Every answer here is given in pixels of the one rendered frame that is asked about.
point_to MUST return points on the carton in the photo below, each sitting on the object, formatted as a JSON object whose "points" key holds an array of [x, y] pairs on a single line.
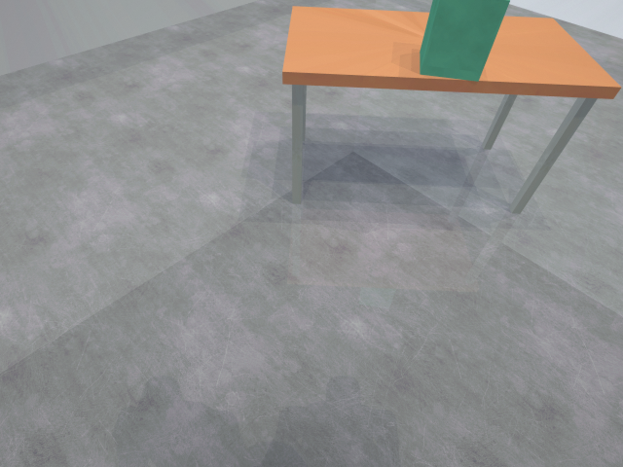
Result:
{"points": [[459, 36]]}

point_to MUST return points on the table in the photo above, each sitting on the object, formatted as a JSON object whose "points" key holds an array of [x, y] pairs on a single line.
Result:
{"points": [[377, 49]]}

